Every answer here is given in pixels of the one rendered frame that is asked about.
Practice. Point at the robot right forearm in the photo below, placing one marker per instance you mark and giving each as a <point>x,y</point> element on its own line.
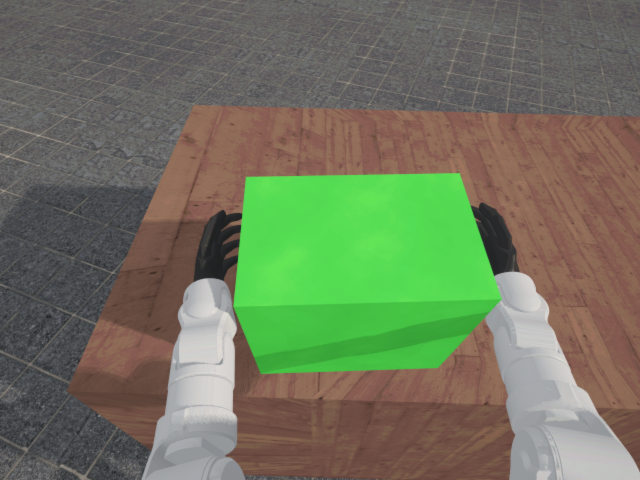
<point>539,383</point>

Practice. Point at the robot left forearm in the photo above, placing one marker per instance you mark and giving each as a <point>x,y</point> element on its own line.
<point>199,421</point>

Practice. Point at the carton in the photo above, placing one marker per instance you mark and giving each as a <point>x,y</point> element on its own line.
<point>359,272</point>

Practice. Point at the robot right hand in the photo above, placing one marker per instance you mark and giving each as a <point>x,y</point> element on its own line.
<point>496,239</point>

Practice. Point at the right robot upper arm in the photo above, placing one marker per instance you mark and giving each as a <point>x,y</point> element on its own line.
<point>543,452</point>

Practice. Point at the pedestal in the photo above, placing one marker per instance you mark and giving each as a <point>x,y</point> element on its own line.
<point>568,189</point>

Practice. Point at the left robot upper arm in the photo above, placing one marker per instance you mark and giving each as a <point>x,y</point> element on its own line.
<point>217,467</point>

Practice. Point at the robot left hand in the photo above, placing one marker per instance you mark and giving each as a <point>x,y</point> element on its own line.
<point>210,261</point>

